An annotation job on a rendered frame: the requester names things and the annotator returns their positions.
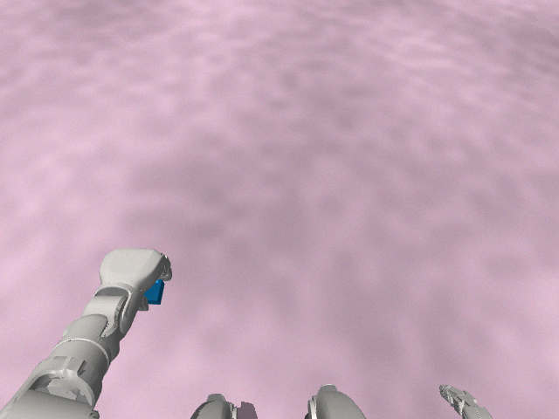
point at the left robot arm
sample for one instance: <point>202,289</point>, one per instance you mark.
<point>68,383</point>

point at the small box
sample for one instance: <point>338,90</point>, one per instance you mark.
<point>154,293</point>

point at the right robot hand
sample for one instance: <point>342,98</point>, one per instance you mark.
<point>464,403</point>

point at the left robot hand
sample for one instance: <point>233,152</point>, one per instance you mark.
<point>137,267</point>

